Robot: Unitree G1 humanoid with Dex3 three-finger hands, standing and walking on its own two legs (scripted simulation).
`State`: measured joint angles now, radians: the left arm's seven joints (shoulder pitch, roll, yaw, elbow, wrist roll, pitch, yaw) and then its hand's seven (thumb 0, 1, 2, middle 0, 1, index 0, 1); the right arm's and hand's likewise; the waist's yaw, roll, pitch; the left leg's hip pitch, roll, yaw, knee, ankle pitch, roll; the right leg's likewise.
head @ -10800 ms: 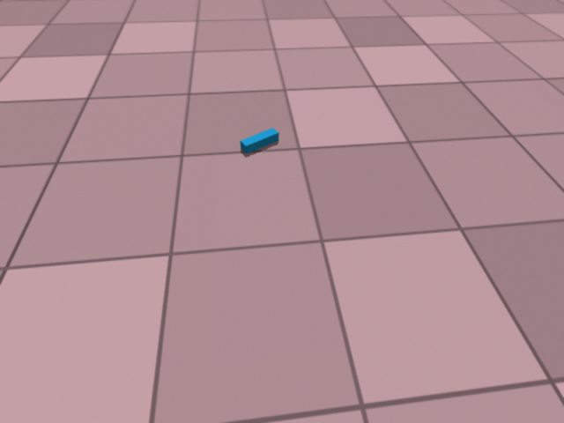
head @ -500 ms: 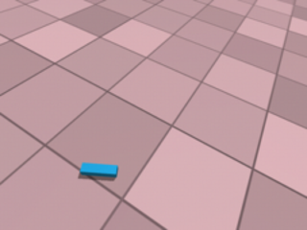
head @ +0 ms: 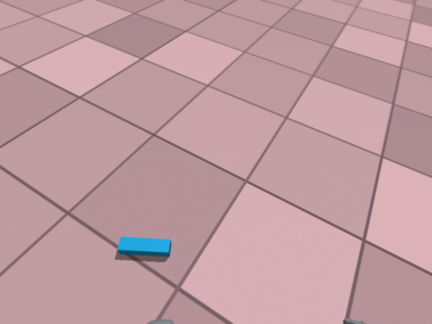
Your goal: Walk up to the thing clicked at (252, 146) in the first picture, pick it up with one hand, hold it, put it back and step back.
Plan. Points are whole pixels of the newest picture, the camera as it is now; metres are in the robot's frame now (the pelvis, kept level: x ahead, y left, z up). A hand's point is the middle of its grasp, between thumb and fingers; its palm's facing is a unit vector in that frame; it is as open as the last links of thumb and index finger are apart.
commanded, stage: walk up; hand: left
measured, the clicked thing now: (145, 246) +0.53 +0.28 -0.73
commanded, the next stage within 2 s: none
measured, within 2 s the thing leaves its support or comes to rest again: neither
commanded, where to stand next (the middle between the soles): +0.14 -0.01 m, yaw +1 degrees
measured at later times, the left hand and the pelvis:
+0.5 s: hand out of the picture +0.08 +0.23 -0.14, palm faces +0.01 -0.94 -0.34, open 7.4 cm; pelvis +0.02 -0.03 +0.01, yaw +0 degrees
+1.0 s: hand out of the picture +0.12 +0.24 -0.14, palm faces -0.07 -0.93 -0.36, open 7.4 cm; pelvis +0.04 -0.03 +0.01, yaw -2 degrees
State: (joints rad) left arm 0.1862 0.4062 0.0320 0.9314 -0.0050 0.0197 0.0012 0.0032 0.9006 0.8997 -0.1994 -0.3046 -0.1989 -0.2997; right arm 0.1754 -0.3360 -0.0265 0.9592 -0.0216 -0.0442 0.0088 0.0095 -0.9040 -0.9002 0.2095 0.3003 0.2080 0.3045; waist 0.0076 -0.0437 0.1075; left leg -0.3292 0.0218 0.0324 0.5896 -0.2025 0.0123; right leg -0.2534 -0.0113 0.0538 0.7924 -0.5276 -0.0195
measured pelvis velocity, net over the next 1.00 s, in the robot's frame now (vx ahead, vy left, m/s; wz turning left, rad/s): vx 0.04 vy -0.03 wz -0.04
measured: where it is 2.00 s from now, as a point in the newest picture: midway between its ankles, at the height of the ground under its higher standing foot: outside the picture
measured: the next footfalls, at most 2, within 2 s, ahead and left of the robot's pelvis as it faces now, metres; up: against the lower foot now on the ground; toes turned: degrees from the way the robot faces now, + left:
left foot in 1.34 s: +0.21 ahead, +0.10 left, +0.00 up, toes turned +1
right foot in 1.72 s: +0.09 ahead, -0.12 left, +0.00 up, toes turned -1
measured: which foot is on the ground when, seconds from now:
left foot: down 0.00-1.00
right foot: down 0.00-1.00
